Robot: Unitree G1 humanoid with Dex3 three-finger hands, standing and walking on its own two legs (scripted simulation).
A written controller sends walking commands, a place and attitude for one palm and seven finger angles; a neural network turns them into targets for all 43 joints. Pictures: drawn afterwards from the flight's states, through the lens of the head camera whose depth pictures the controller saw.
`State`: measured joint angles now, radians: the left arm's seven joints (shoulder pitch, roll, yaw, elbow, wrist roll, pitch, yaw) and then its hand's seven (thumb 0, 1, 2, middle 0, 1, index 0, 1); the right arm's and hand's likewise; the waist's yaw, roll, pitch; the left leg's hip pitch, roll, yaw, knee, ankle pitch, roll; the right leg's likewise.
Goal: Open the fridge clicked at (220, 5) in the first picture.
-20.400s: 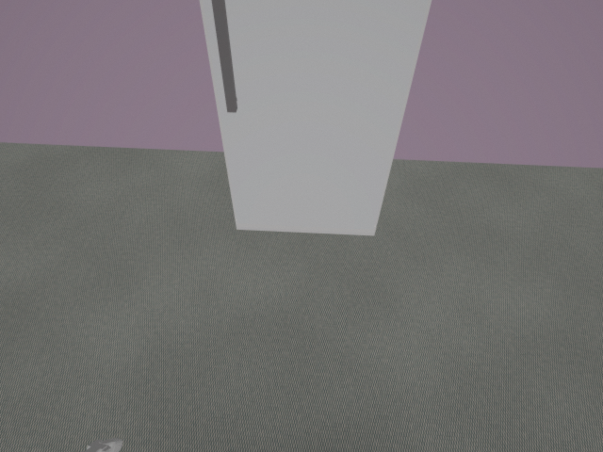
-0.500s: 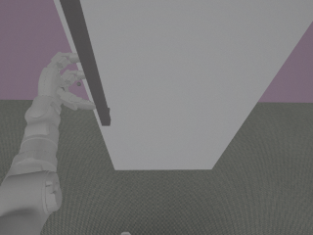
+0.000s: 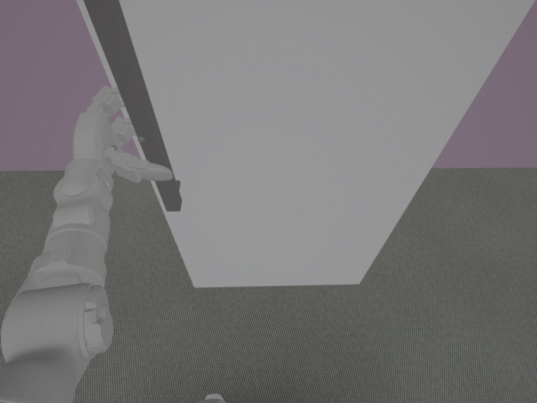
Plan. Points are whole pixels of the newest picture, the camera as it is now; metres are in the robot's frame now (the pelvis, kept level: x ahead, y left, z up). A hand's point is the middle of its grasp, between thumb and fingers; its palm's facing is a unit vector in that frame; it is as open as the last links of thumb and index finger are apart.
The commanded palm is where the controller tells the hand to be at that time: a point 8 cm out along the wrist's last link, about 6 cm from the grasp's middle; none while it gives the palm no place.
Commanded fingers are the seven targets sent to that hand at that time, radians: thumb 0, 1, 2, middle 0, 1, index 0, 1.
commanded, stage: slide the fingers in behind the handle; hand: left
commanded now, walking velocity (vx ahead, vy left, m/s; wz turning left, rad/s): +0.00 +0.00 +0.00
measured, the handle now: (142, 96) +0.53 +0.18 +0.17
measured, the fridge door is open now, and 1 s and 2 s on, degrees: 0 0 0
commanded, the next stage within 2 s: grip the handle and tug to test in 0.88 s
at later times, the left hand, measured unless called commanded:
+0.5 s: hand (148, 140) +0.46 +0.16 +0.14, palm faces +0.01 -1.00 +0.01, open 14.1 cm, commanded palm +0.44 +0.21 +0.14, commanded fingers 0.00 -0.50 0.30 -0.30 -1.20 -0.30 -1.20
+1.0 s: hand (157, 137) +0.47 +0.15 +0.14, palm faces +0.00 -1.00 +0.00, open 14.0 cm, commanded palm +0.45 +0.20 +0.14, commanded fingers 0.00 -0.41 0.34 -0.31 -1.21 -0.31 -1.21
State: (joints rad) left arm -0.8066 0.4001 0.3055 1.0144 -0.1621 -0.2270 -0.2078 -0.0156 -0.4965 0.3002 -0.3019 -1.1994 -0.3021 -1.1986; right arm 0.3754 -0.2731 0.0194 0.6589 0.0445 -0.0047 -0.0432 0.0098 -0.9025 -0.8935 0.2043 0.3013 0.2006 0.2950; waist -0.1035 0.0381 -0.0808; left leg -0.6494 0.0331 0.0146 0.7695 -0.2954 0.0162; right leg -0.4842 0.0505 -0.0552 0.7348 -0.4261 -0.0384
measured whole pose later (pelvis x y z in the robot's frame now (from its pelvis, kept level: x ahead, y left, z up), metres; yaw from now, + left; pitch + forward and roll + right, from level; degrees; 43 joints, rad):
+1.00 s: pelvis +0.01 +0.00 +0.00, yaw +0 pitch +10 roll -1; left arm -0.81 0.34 0.26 1.01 -0.15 -0.24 -0.15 -0.02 -0.50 0.30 -0.30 -1.20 -0.30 -1.20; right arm 0.36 -0.26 0.01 0.67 0.04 -0.01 -0.03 0.01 -0.90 -0.89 0.20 0.30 0.20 0.29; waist -0.09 0.04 -0.09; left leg -0.64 0.03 0.02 0.76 -0.30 0.02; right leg -0.47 0.04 -0.05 0.73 -0.43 -0.04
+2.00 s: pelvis +0.01 -0.01 +0.00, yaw +0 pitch +10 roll -1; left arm -0.80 0.36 0.28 1.00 -0.16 -0.23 -0.18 0.00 0.64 0.78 -0.39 -1.40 -0.41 -1.40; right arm 0.36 -0.27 0.01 0.66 0.04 0.01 -0.03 0.01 -0.90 -0.89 0.20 0.30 0.20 0.29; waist -0.10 0.04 -0.09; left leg -0.63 0.03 0.01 0.75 -0.31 0.01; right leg -0.46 0.05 -0.05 0.72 -0.44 -0.04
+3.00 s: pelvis +0.08 +0.00 +0.02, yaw -5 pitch +8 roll -1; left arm -0.23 0.26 0.26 0.29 -0.23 -0.02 -0.12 0.01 0.71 0.74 -0.25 -1.40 -0.26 -1.40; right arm 0.32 -0.25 0.01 0.55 0.05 0.03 -0.01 0.01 -0.90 -0.89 0.20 0.30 0.20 0.29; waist -0.06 0.05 -0.13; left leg -0.40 0.03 0.06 0.61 -0.34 0.02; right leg -0.29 0.04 0.00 0.60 -0.38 -0.03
